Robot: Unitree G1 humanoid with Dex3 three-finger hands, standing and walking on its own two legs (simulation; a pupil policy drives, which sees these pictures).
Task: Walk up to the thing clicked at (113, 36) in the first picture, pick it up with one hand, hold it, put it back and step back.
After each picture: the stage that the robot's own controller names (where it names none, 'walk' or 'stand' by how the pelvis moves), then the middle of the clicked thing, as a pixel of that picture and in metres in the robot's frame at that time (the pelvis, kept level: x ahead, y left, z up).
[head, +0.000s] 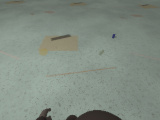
stand; (113, 36) +2.22 -0.64 -0.72
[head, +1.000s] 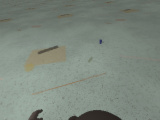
walk; (100, 41) +2.16 -0.12 -0.69
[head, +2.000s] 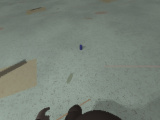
walk; (80, 47) +1.49 +0.31 -0.71
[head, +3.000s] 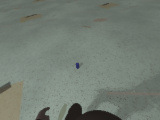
walk; (77, 65) +1.00 +0.30 -0.72
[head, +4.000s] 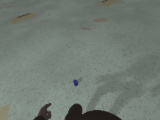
walk; (75, 82) +0.59 +0.26 -0.72
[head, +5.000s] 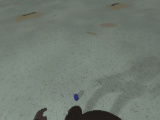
stand; (76, 97) +0.38 +0.20 -0.71
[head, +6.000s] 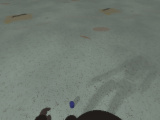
stand; (72, 104) +0.32 +0.18 -0.72
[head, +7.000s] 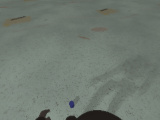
stand; (71, 104) +0.33 +0.20 -0.73
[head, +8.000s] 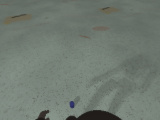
stand; (72, 104) +0.31 +0.19 -0.73
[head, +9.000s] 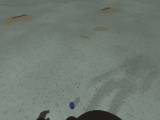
stand; (72, 105) +0.30 +0.20 -0.73
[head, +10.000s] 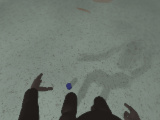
go down; (69, 86) +0.35 +0.19 -0.59
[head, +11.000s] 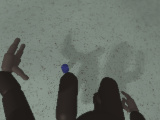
go down; (65, 68) +0.39 +0.22 -0.31
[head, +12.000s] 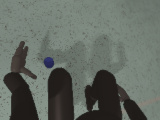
close in; (49, 63) +0.37 +0.25 -0.25
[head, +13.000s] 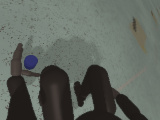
close; (30, 62) +0.37 +0.26 -0.21
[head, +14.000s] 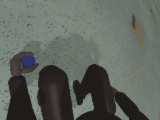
close; (28, 62) +0.37 +0.27 -0.22
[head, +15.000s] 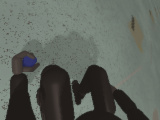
lift; (29, 62) +0.36 +0.27 -0.23
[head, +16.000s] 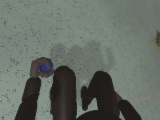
lift; (45, 67) +0.31 +0.27 -0.15
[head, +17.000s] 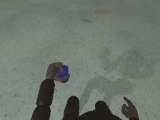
lift; (63, 74) +0.32 +0.18 +0.02
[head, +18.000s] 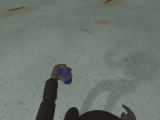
hold; (66, 76) +0.32 +0.17 +0.01
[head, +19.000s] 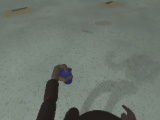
hold; (67, 76) +0.32 +0.17 +0.01
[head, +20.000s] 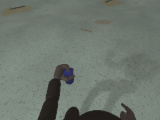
hold; (68, 76) +0.33 +0.16 +0.00
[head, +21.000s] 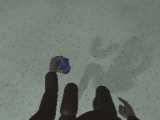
crouch; (64, 66) +0.38 +0.18 -0.07
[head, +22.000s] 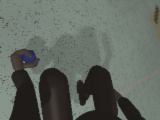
lower; (30, 59) +0.38 +0.27 -0.22
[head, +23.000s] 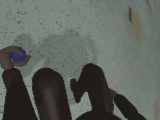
lower; (19, 57) +0.40 +0.28 -0.22
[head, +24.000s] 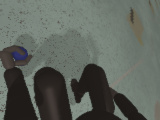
lower; (21, 57) +0.40 +0.28 -0.22
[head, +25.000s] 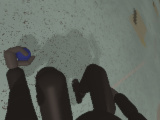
lower; (24, 57) +0.39 +0.28 -0.22
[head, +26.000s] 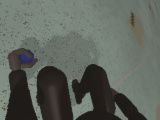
loosen; (27, 59) +0.38 +0.27 -0.22
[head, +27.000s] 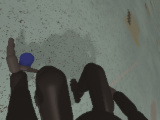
withdraw; (26, 61) +0.38 +0.25 -0.22
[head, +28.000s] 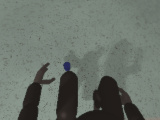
walk; (67, 66) +0.40 +0.21 -0.33
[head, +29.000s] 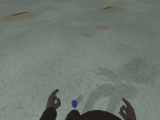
stand; (74, 103) +0.33 +0.15 -0.66
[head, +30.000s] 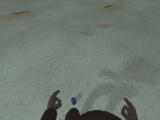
stand; (73, 101) +0.35 +0.16 -0.66
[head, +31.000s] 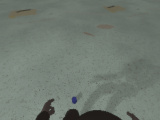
stand; (74, 100) +0.35 +0.16 -0.69
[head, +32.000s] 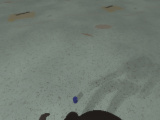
walk; (75, 100) +0.36 +0.16 -0.72
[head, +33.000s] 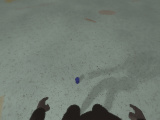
walk; (77, 80) +0.53 +0.14 -0.71
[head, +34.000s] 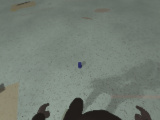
walk; (79, 65) +0.84 +0.21 -0.69
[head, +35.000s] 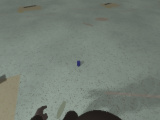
stand; (78, 63) +1.01 +0.19 -0.70
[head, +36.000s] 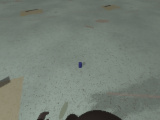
stand; (80, 65) +1.02 +0.17 -0.72
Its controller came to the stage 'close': yes
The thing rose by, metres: 0.72
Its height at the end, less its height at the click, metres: +0.00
